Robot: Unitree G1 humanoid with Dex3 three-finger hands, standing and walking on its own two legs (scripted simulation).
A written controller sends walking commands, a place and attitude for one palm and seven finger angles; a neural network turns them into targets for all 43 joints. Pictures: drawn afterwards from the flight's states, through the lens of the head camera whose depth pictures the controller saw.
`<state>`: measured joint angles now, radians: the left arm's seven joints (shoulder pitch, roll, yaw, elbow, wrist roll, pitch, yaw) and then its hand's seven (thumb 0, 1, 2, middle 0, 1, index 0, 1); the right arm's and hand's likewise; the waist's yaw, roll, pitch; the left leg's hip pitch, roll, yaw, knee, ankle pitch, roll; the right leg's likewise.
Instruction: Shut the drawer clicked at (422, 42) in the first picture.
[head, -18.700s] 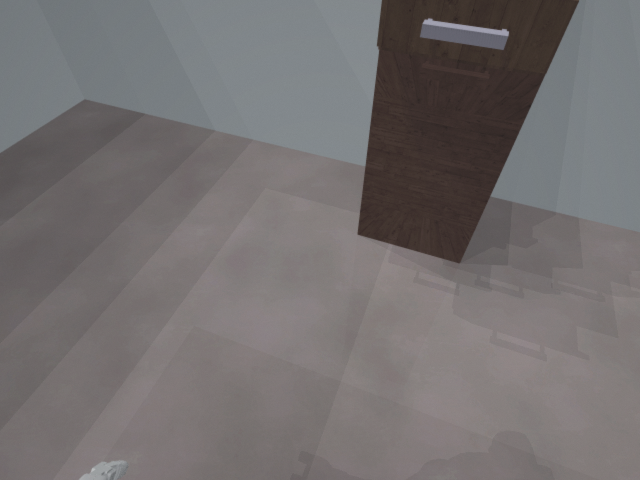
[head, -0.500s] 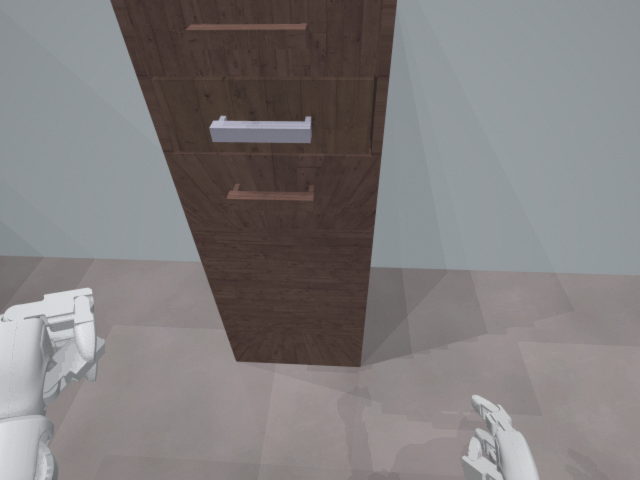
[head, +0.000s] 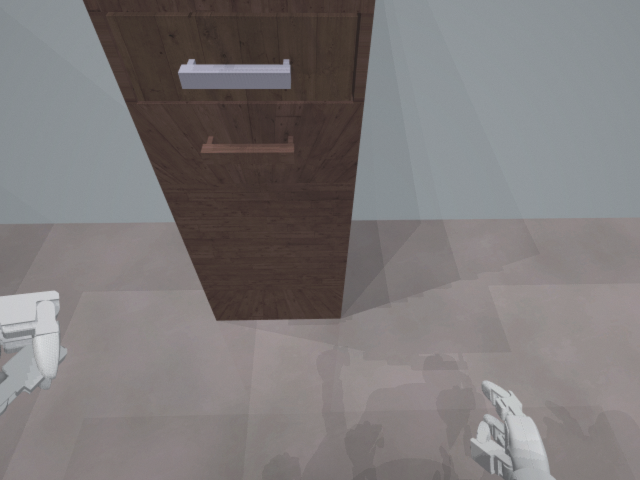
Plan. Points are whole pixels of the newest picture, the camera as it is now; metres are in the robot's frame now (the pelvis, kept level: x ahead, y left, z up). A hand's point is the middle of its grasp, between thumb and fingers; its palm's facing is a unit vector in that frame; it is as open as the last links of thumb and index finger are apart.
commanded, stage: step back with the hand held close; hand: left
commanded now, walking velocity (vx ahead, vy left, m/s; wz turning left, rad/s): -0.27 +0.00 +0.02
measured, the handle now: (237, 70) +0.68 +0.19 +0.16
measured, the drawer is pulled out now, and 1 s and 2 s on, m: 0.00 0.00 0.00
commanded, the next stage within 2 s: stop stepping back and stand still in 0.72 s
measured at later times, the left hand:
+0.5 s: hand out of the picture +0.10 +0.24 +0.17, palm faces +0.38 -0.80 -0.46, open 3.2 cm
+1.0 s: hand out of the picture -0.02 +0.24 +0.18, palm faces +0.33 -0.86 -0.39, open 3.2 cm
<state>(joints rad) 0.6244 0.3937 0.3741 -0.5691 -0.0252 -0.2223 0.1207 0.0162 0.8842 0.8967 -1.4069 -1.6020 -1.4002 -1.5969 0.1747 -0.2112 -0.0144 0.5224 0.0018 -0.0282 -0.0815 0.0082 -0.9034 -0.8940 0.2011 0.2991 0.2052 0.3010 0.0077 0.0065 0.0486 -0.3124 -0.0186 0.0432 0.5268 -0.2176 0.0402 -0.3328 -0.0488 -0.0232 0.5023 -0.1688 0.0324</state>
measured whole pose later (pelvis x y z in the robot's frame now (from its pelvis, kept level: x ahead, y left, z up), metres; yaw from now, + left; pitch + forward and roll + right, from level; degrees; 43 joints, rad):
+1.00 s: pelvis -0.21 +0.01 -0.01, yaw -3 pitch +0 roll -3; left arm 0.59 0.42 0.35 -0.65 -0.04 -0.25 0.13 0.02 0.88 0.90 -1.41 -1.60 -1.41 -1.60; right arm 0.18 -0.17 0.03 0.63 -0.03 -0.13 -0.05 0.01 -0.90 -0.89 0.21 0.30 0.21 0.30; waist 0.03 -0.02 -0.03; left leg -0.53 0.00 0.01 0.65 -0.18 -0.02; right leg -0.15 0.03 0.00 0.54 -0.39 0.01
